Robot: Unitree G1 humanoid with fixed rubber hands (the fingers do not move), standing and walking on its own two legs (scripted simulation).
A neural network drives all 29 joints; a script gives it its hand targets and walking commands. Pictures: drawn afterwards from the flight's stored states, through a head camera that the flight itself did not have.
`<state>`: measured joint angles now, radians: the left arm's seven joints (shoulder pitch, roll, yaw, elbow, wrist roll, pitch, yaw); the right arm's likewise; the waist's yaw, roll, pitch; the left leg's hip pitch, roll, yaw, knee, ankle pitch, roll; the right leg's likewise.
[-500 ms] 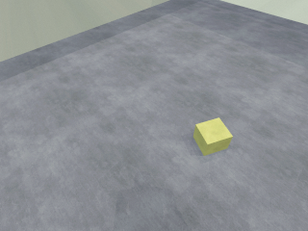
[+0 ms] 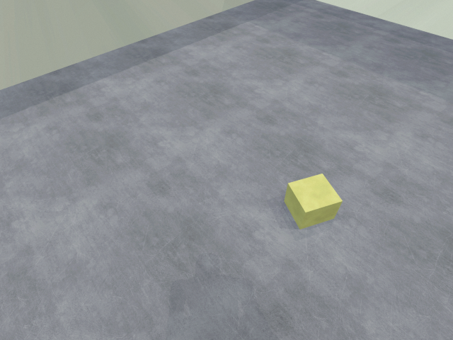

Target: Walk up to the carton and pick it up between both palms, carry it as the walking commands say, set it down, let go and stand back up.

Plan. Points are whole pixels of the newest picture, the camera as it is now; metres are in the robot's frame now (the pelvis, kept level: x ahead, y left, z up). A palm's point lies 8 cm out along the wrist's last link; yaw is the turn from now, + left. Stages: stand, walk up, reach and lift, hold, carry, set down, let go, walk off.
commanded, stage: stand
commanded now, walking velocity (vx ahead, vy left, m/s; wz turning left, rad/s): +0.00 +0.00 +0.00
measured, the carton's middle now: (311, 201) +0.87 -0.38 -0.70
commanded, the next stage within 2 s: walk up in 1.08 s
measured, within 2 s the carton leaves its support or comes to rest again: neither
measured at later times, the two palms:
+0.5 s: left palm out of the picture -0.04 +0.20 -0.15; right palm out of the picture -0.06 -0.19 -0.15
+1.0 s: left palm out of the picture -0.05 +0.20 -0.15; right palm out of the picture -0.06 -0.18 -0.15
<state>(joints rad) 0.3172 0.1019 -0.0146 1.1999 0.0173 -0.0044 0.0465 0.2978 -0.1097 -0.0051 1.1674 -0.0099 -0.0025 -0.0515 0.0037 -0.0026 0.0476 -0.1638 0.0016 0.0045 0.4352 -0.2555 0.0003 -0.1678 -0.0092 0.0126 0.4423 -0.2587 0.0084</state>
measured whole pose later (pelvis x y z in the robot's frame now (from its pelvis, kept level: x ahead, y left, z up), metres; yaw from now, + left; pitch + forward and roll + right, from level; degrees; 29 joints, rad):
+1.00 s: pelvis -0.01 +0.01 +0.00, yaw +0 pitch -1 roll +0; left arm 0.33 0.09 -0.02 1.19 0.01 -0.01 0.05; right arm 0.36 -0.09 0.01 1.16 0.00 -0.02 -0.05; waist 0.00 0.01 0.03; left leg -0.18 -0.01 0.01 0.43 -0.24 0.01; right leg -0.18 -0.02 0.02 0.43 -0.24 0.02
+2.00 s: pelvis +0.18 -0.15 +0.00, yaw -17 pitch +0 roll +1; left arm 0.53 0.13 0.03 1.11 0.03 -0.08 -0.01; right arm 0.11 -0.19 -0.04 0.95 -0.03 -0.05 0.05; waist 0.08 0.00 0.04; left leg -0.53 0.10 0.13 0.69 -0.16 -0.02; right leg 0.00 -0.06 -0.03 0.30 -0.31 0.02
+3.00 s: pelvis +0.43 -0.33 +0.00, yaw -20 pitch +0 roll +3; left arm 0.29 0.15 0.03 1.01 0.00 0.00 0.05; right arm 0.21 -0.16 -0.07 1.01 0.00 0.08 -0.04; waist 0.01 0.02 0.08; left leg -0.44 -0.03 0.03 0.98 -0.50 -0.04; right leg -0.27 -0.03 -0.13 0.47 -0.21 -0.09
